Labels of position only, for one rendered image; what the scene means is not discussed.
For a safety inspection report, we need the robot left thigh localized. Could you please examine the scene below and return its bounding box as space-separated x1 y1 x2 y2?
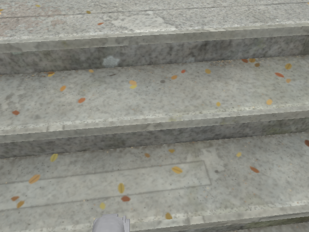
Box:
92 214 130 232

